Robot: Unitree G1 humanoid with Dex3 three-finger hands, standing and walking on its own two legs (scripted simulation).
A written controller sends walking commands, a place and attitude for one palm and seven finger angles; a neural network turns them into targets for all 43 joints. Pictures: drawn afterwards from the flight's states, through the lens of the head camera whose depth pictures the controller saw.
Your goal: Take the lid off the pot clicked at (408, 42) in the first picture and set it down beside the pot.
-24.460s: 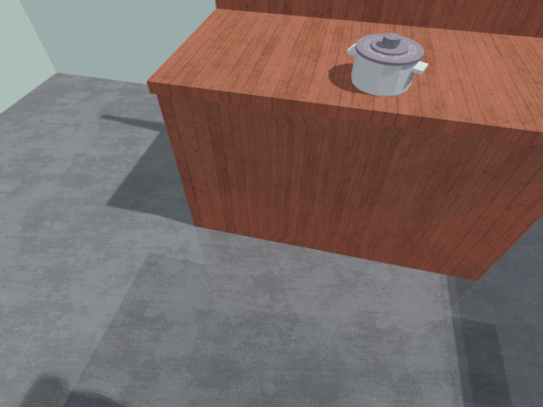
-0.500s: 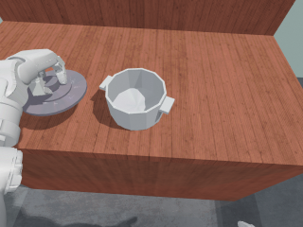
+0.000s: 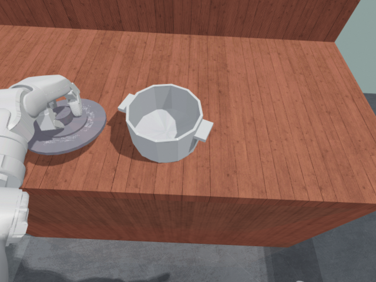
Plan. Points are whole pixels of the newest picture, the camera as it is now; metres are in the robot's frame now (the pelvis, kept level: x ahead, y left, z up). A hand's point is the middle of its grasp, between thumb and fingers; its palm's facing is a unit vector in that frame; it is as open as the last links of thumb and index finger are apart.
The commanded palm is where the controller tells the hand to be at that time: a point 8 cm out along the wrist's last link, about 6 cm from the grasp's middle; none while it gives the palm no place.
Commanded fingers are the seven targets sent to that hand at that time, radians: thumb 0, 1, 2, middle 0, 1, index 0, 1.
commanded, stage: lower the lid onto the table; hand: left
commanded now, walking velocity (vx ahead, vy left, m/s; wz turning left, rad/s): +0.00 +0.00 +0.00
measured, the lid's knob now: (61, 115) +0.46 +0.29 +0.06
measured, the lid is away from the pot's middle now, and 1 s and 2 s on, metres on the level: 0.23 0.25 0.25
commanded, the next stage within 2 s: open the fingers wide in 0.76 s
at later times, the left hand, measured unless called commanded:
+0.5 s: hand (56, 121) +0.44 +0.29 +0.06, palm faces -0.50 -0.09 -0.86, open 7.3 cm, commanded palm +0.48 +0.29 +0.12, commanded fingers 0.00 0.52 1.12 -0.92 -0.98 -0.97 -1.00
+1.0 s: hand (56, 125) +0.44 +0.30 +0.05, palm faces -0.46 -0.05 -0.89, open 7.4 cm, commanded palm +0.47 +0.29 +0.10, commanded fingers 0.00 0.44 0.99 -0.79 -0.98 -0.84 -1.00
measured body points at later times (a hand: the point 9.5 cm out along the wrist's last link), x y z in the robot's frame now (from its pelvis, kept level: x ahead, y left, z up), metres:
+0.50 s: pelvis +0.00 +0.00 -0.01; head +0.08 +0.01 +0.44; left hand +0.46 +0.29 +0.11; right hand +0.03 -0.29 -0.12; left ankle +0.01 +0.06 -0.74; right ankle -0.02 -0.17 -0.74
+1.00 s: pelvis -0.01 +0.01 -0.02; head +0.07 +0.02 +0.42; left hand +0.46 +0.30 +0.10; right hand +0.00 -0.27 -0.14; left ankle +0.01 +0.06 -0.74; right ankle -0.02 -0.16 -0.74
